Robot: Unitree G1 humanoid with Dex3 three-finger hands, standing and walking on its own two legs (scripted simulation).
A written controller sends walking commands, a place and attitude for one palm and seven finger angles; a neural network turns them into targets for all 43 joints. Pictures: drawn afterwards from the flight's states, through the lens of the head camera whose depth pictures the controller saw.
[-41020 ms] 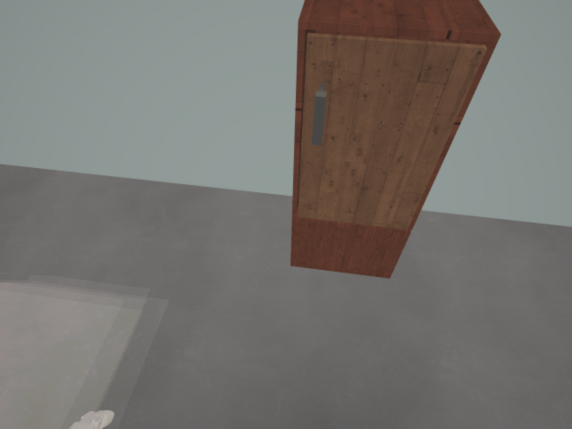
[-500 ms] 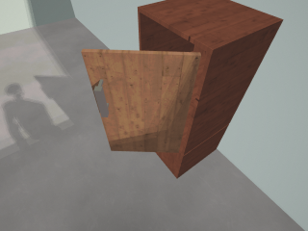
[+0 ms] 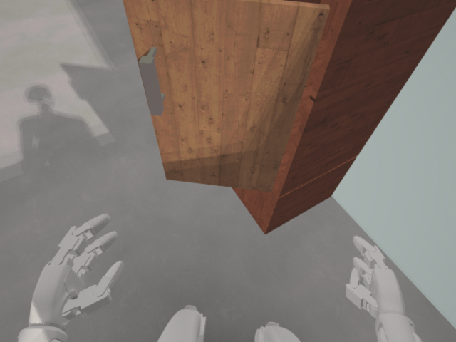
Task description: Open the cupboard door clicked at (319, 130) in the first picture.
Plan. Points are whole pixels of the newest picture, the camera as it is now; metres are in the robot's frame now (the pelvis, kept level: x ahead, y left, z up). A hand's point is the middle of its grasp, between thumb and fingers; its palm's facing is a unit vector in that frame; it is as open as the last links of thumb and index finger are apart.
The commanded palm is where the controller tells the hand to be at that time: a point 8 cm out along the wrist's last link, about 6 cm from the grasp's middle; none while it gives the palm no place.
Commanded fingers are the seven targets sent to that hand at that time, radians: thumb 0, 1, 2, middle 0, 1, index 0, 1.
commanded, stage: raise the hand with hooked fingers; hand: left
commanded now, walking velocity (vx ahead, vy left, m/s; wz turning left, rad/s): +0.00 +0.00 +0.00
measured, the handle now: (155, 82) +0.60 +0.23 +0.09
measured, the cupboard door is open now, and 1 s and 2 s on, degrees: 53 53 53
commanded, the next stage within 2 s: move the hooked fingers beside the handle in 1.62 s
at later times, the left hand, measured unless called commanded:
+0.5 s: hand (89, 230) +0.26 +0.25 +0.07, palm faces -0.01 -1.00 -0.05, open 11.9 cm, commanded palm +0.23 +0.30 +0.08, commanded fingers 0.00 -0.27 0.40 -0.28 -1.05 -0.28 -1.05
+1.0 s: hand (55, 194) +0.29 +0.30 +0.10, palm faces +0.01 -1.00 -0.04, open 13.9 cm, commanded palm +0.27 +0.35 +0.11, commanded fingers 0.00 -0.50 0.30 -0.30 -1.20 -0.30 -1.20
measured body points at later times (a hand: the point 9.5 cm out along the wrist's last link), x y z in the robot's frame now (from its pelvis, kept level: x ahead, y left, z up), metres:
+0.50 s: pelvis +0.01 +0.01 +0.02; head +0.08 +0.02 +0.47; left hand +0.25 +0.30 +0.07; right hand +0.14 -0.26 -0.06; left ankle +0.04 +0.12 -0.65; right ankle +0.01 -0.08 -0.65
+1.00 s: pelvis +0.02 +0.04 +0.04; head +0.07 +0.05 +0.49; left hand +0.29 +0.36 +0.11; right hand +0.19 -0.20 -0.03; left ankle +0.04 +0.12 -0.65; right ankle +0.01 -0.08 -0.65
